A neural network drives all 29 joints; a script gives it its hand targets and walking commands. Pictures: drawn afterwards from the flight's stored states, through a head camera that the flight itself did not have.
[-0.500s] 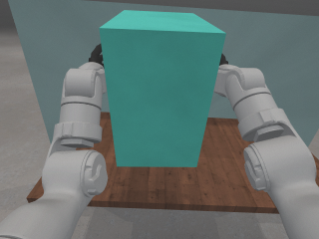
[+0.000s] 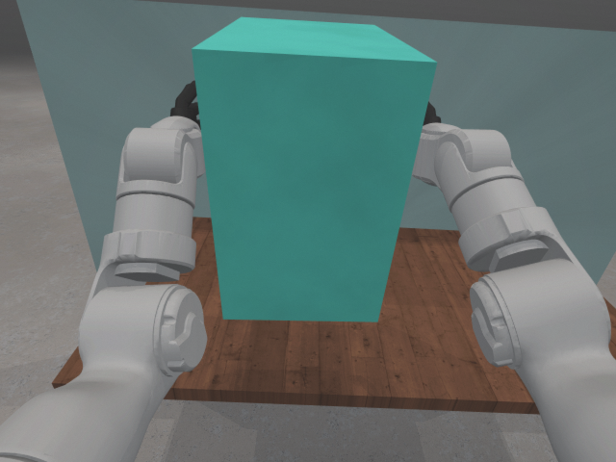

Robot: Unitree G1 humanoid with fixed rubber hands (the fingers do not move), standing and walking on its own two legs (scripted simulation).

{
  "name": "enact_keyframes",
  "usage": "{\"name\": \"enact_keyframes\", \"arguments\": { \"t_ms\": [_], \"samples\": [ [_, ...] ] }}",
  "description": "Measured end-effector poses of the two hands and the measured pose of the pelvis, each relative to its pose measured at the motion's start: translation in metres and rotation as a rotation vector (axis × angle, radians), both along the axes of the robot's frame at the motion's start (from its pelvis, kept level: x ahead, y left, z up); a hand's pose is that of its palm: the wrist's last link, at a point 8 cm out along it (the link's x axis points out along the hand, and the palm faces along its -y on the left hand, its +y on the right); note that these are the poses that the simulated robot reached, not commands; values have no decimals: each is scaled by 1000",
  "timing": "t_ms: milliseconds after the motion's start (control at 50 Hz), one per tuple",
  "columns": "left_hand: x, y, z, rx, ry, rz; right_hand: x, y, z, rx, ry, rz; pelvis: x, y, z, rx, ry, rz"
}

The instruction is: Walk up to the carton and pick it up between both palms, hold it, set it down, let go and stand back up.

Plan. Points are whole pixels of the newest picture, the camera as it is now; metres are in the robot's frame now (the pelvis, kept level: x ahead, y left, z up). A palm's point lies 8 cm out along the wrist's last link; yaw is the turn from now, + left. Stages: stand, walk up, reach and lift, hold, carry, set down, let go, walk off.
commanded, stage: hold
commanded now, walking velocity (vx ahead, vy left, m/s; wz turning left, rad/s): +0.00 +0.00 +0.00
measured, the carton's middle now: (305, 159) +0.40 +0.00 +0.31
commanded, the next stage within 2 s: none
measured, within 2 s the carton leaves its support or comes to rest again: neither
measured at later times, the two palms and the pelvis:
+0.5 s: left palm (187, 143) +0.37 +0.14 +0.34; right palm (423, 149) +0.36 -0.14 +0.34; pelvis +0.00 +0.00 +0.00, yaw +0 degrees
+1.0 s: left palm (188, 141) +0.37 +0.14 +0.34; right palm (426, 147) +0.35 -0.14 +0.35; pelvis +0.00 +0.00 +0.00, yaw +0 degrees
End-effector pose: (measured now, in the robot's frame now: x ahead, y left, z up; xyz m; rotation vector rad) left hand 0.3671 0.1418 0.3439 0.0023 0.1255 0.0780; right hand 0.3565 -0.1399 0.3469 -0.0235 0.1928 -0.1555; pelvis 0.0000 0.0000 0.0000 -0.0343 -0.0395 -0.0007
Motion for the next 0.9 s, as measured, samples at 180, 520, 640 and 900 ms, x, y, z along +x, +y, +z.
{"name": "enact_keyframes", "arguments": {
  "t_ms": [180,520,640,900],
  "samples": [
    [2,0,-1,4,3,-2,2,0,0,0,4,-3,1,1,0,0,3,-1],
    [3,0,-6,2,3,0,3,0,-3,-9,6,0,2,1,0,-2,5,-3],
    [2,0,-3,-4,-3,3,2,0,-1,-6,1,2,3,1,0,-1,5,-2],
    [0,-1,-4,3,1,-4,-1,-1,-2,-2,6,-4,1,2,0,-1,-3,-1]
  ]
}}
